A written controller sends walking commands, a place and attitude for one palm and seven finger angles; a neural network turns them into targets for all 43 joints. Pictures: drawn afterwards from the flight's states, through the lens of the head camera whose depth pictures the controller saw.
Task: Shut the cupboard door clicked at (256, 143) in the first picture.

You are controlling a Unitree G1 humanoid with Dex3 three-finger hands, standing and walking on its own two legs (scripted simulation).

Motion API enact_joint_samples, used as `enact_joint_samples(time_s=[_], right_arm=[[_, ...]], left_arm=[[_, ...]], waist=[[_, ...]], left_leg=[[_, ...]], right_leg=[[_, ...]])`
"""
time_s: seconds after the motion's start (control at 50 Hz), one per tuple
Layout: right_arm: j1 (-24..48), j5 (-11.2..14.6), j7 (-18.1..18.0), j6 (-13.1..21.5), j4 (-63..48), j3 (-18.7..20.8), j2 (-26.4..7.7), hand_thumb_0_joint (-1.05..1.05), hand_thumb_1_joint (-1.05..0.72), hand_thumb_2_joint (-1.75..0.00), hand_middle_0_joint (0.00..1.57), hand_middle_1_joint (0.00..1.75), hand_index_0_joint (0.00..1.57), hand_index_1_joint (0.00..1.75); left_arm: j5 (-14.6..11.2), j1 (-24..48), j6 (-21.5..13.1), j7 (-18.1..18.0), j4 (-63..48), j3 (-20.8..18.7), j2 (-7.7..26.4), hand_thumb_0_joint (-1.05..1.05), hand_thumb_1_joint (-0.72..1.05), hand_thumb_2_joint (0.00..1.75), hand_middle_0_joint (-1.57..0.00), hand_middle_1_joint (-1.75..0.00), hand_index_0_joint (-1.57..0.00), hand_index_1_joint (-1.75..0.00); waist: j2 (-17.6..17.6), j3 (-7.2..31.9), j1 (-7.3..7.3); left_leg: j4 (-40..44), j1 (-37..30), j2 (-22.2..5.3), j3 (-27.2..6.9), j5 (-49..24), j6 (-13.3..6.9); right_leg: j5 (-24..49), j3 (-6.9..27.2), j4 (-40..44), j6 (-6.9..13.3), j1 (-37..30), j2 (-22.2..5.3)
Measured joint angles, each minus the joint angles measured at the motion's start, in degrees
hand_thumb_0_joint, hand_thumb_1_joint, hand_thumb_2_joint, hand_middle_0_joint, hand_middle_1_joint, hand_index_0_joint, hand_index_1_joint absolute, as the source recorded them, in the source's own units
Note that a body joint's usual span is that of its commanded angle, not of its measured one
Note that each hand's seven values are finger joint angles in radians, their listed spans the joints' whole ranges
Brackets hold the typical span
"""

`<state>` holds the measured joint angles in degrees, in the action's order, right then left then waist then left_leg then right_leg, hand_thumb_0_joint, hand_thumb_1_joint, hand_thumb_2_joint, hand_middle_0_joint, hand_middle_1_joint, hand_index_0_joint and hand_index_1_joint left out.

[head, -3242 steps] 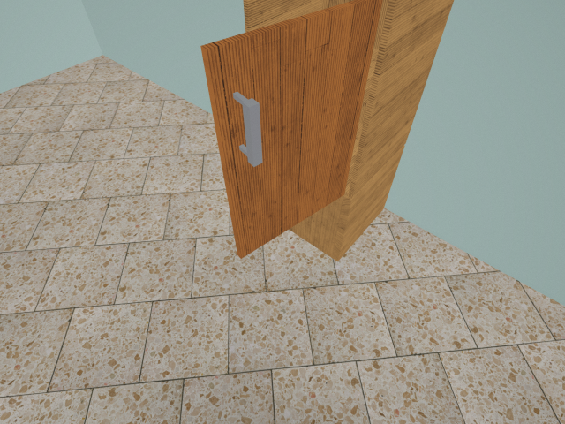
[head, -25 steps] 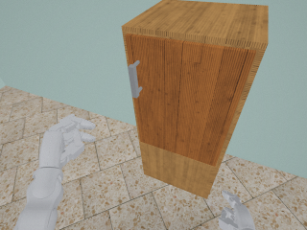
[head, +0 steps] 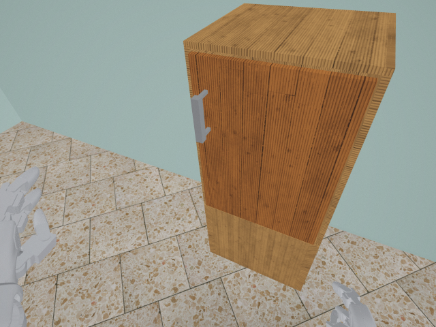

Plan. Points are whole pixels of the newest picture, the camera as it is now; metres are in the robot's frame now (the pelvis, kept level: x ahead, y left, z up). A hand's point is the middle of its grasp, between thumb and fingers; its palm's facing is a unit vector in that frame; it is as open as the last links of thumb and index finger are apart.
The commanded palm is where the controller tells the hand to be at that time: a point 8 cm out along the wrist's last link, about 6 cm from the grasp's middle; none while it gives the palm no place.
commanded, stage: draw the hand back to the body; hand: left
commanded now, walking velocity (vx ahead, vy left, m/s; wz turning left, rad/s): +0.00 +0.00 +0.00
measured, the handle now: (202, 116) +0.61 +0.13 +0.09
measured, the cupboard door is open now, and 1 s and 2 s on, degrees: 0 0 0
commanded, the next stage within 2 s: step back with the hand held close in 0.18 s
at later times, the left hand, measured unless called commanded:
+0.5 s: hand (60, 232) +0.19 +0.26 +0.15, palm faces +0.41 -0.79 -0.46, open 7.4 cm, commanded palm +0.14 +0.30 +0.17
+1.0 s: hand (7, 280) +0.12 +0.29 +0.15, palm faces +0.44 -0.77 -0.47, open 7.4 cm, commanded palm +0.06 +0.32 +0.17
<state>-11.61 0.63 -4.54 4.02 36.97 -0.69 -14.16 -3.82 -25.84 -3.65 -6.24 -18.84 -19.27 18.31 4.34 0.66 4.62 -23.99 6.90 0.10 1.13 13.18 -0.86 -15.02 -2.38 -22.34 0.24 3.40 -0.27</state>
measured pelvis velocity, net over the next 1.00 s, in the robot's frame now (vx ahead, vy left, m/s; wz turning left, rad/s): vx -0.08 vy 0.02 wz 0.00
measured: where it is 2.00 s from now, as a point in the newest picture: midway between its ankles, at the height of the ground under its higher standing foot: outside the picture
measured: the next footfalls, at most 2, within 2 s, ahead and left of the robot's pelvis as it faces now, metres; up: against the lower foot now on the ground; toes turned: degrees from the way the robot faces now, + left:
right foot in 1.50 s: -0.22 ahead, -0.10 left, +0.00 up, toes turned -2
left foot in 1.90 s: -0.07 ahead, +0.13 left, +0.00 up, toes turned -5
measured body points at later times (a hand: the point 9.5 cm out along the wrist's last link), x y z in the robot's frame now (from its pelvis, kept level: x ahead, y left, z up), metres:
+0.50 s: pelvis -0.01 +0.00 +0.00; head -0.01 -0.02 +0.45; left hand +0.16 +0.30 +0.18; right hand +0.17 -0.24 -0.10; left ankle +0.00 +0.11 -0.74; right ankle -0.03 -0.11 -0.74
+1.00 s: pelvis -0.08 +0.02 -0.02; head -0.08 +0.03 +0.43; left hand +0.09 +0.33 +0.18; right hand +0.08 -0.22 -0.09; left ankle +0.00 +0.11 -0.74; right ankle -0.03 -0.11 -0.74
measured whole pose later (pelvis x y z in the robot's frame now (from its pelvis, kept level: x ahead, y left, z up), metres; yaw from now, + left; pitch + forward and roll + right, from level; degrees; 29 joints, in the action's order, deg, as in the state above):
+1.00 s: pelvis -0.08 +0.02 -0.02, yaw +0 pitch +0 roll -2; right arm -13.9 0.9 -5.1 1.8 31.7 -0.6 -12.5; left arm -1.7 -30.3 -11.6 -8.5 -26.1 -24.5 23.6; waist 1.0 0.1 0.2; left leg -34.6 23.5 -0.1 1.7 11.2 -3.1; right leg -12.2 -1.2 -32.3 -1.2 19.7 0.0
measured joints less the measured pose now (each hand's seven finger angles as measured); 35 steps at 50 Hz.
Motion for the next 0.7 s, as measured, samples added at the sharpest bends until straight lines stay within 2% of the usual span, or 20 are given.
enact_joint_samples(time_s=[0.12,0.32,0.46,0.58,0.7], right_arm=[[0.95,-0.19,0.04,0.62,-0.43,-0.54,1.13,0.01,-0.91,-0.9,0.2,0.3,0.2,0.3],[0.55,-0.21,0.31,0.24,-0.88,-0.97,1.78,0.01,-0.9,-0.9,0.2,0.3,0.21,0.3],[0.42,0.12,0.35,-2.65,-1.85,0.13,0.37,0.01,-0.9,-0.9,0.2,0.3,0.21,0.3],[0.61,0.48,-0.61,-5.0,-2.93,1.46,-0.56,0.01,-0.9,-0.9,0.2,0.3,0.21,0.3],[0.52,0.76,-0.87,-6.22,-4.74,1.46,0.06,0.01,-0.91,-0.9,0.2,0.3,0.2,0.3]], left_arm=[[-0.02,0.38,-0.09,0.35,-0.63,0.97,0.12,0.02,0.9,0.9,-0.22,-0.31,-0.22,-0.31],[-0.4,-0.09,-0.3,0.86,-1.29,0.06,0.94,0.02,0.89,0.9,-0.21,-0.3,-0.21,-0.3],[0.07,-2.36,-3.11,0.31,-1.97,-1.47,2.19,0.01,0.89,0.9,-0.21,-0.3,-0.21,-0.3],[0.0,-4.33,-3.08,-0.24,-3.57,-1.38,3.89,0.01,0.89,0.9,-0.21,-0.3,-0.21,-0.3],[-0.2,-5.19,-3.52,-1.03,-5.74,-2.92,6.33,0.02,0.89,0.9,-0.21,-0.3,-0.21,-0.3]], waist=[[-0.69,0.13,-0.63],[-0.1,-0.28,-1.06],[0.83,1.39,-2.65],[-0.1,0.92,-3.65],[-1.8,0.47,-4.55]], left_leg=[[0.14,-0.39,-0.33,0.18,0.02,0.3],[0.53,-0.65,-0.76,0.48,-0.15,0.57],[-3.65,5.85,-1.35,-0.03,1.06,0.3],[-4.12,8.01,-0.45,1.23,0.52,-0.51],[-4.64,9.8,-0.08,2.04,-0.54,-1.18]], right_leg=[[0.03,0.2,0.02,0.28,-0.21,0.32],[0.41,0.53,0.55,0.51,-0.38,0.74],[0.57,0.04,-0.92,0.32,4.75,1.27],[0.38,1.21,-3.41,-0.62,8.16,0.23],[1.31,1.98,-4.66,-1.23,10.48,-0.22]])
